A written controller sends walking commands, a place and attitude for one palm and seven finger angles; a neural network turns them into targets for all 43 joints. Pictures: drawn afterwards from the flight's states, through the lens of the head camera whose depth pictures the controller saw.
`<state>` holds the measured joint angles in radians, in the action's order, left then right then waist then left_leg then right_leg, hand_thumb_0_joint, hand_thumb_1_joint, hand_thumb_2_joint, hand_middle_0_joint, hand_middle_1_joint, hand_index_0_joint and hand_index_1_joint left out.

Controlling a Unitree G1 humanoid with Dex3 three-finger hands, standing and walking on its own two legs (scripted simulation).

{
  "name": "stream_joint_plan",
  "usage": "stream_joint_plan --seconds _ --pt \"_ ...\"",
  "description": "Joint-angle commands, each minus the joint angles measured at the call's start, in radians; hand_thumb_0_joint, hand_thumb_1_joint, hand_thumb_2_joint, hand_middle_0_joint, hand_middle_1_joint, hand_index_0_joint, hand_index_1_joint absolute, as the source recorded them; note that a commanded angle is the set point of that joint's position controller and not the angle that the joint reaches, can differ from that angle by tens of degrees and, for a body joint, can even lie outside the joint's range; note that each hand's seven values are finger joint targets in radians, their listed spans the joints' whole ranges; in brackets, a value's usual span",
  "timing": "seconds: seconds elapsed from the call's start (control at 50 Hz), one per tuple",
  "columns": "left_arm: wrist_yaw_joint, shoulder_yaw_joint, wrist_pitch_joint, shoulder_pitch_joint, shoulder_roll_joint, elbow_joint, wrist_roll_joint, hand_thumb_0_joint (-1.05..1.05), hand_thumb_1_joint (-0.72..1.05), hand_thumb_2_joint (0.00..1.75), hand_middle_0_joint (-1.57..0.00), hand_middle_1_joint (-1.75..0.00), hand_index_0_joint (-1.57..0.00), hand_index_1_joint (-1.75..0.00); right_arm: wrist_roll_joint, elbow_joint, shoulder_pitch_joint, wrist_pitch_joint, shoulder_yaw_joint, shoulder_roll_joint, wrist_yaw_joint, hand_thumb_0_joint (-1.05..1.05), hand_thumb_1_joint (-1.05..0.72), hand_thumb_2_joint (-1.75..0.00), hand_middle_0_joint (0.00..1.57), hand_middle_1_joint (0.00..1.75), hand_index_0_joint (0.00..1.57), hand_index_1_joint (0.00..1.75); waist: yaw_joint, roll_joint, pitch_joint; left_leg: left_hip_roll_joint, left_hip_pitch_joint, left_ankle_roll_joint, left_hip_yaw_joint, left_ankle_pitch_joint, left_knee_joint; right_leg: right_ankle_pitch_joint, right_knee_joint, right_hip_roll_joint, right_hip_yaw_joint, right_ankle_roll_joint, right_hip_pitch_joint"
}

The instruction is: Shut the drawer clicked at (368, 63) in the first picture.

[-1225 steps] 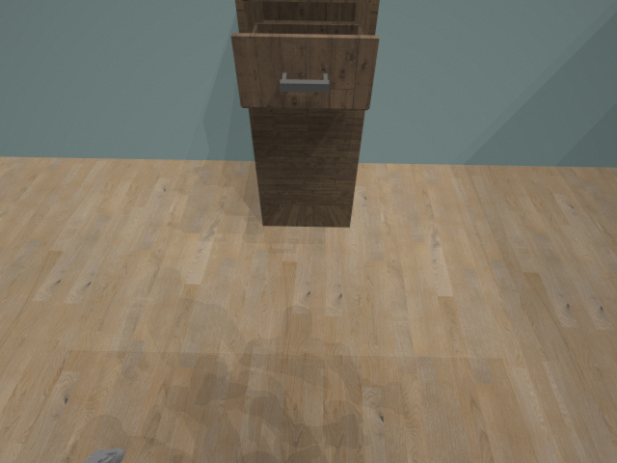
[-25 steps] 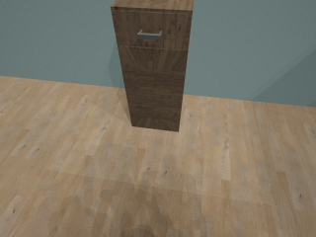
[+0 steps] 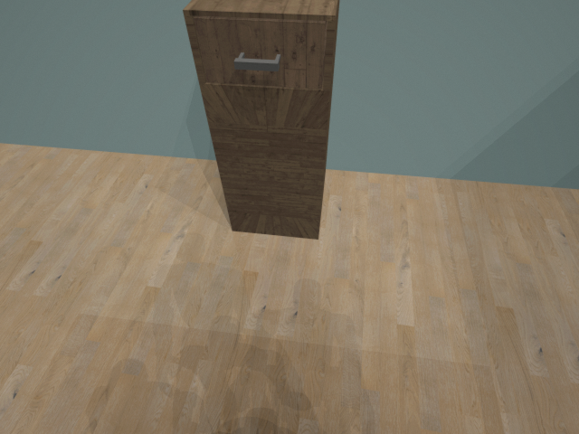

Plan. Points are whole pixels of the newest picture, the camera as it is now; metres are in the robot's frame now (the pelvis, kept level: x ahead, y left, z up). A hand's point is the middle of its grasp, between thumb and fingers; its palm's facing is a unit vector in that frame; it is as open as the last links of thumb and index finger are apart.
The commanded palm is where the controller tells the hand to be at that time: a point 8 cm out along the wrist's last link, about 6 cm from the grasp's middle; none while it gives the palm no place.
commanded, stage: look to check the result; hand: left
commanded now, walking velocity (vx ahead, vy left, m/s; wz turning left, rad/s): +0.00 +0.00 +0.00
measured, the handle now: (258, 60) +0.99 +0.14 +0.04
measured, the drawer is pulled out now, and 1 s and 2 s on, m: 0.00 0.00 0.00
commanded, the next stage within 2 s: stand and wait in 0.52 s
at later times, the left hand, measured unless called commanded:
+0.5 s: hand out of the picture +0.01 +0.15 -0.17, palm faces +0.04 -0.98 -0.20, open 7.3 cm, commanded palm none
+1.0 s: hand out of the picture +0.02 +0.16 -0.17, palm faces +0.03 -0.98 -0.20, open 7.3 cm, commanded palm none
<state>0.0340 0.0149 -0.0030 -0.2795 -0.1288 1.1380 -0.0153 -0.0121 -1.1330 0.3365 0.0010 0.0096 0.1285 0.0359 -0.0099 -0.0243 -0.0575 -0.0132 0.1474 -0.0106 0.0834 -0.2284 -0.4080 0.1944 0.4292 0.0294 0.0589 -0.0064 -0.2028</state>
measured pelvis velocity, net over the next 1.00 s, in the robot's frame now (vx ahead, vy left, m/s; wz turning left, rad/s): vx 0.02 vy -0.01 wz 0.00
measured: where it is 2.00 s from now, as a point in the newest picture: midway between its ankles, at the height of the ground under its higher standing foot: outside the picture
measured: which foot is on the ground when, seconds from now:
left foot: down 0.00-1.00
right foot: down 0.00-1.00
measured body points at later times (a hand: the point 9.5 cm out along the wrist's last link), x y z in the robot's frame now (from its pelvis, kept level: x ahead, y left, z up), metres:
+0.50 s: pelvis +0.01 -0.01 +0.00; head +0.03 -0.02 +0.45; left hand +0.01 +0.20 -0.16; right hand +0.00 -0.22 -0.17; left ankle +0.00 +0.11 -0.74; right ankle +0.02 -0.11 -0.74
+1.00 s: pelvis +0.02 -0.01 +0.00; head +0.04 -0.02 +0.45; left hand +0.02 +0.21 -0.16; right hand +0.00 -0.22 -0.16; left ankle +0.00 +0.11 -0.74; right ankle +0.02 -0.11 -0.74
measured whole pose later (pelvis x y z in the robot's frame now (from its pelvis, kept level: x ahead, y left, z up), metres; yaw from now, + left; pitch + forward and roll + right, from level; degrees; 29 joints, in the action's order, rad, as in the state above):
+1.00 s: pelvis +0.02 -0.01 +0.00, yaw +0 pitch -1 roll +0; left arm 0.03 0.01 -0.01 -0.26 -0.13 1.15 -0.01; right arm -0.01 -1.15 0.30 0.00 0.01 0.13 0.04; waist -0.01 -0.02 -0.06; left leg -0.03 0.11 0.01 0.08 -0.25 -0.38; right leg 0.21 0.39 0.01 0.07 -0.02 -0.16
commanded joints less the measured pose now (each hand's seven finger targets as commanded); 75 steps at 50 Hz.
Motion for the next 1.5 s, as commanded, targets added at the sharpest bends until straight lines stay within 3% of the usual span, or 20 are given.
stream_joint_plan --seconds 0.0,0.3,0.46,0.68,1.48 --pt "0.007 0.017 -0.009 -0.061 -0.112 -0.023 0.003 0.0 0.9 0.9 -0.2 -0.3 -0.2 -0.3 -0.001 0.012 0.082 -0.006 0.011 0.069 0.001 0.0 -0.9 -0.9 0.2 0.3 0.2 0.3 0.002 0.026 -0.046 -0.09 0.05 -0.02 -0.087 0.037 0.088 0.012 -0.102 0.074 -0.086 -0.038 -0.028" --pt "0.008 0.016 -0.017 -0.056 -0.112 -0.016 0.004 0.0 0.9 0.9 -0.2 -0.3 -0.2 -0.3 -0.001 0.006 0.061 -0.005 0.014 0.068 0.003 0.0 -0.9 -0.9 0.2 0.3 0.2 0.3 -0.001 0.02 -0.024 -0.091 0.015 -0.009 -0.074 0.089 0.07 -0.065 -0.113 0.079 -0.089 -0.041 -0.008" --pt "0.007 0.016 -0.017 -0.053 -0.117 -0.013 0.005 0.0 0.9 0.9 -0.2 -0.3 -0.2 -0.3 -0.002 0.002 0.055 -0.002 0.013 0.071 0.002 0.0 -0.9 -0.9 0.2 0.3 0.2 0.3 0.001 0.031 -0.039 -0.086 0.024 -0.005 -0.072 0.065 0.074 -0.031 -0.135 0.08 -0.094 -0.039 -0.003" --pt "0.007 0.016 -0.019 -0.054 -0.116 -0.013 0.005 0.0 0.9 0.9 -0.2 -0.3 -0.2 -0.3 0.0 0.002 0.052 -0.007 0.013 0.078 0.005 0.0 -0.9 -0.9 0.2 0.3 0.2 0.3 0.003 0.015 -0.015 -0.095 0.005 -0.006 -0.079 0.119 0.076 -0.109 -0.115 0.076 -0.083 -0.038 0.024" --pt "0.006 0.016 -0.02 -0.042 -0.121 -0.009 0.004 0.0 0.9 0.9 -0.2 -0.3 -0.2 -0.3 0.002 -0.004 0.031 -0.013 0.015 0.092 0.007 0.0 -0.9 -0.9 0.2 0.3 0.2 0.3 0.003 0.026 -0.023 -0.099 -0.013 -0.01 -0.084 0.155 0.096 -0.146 -0.108 0.08 -0.074 -0.03 0.041"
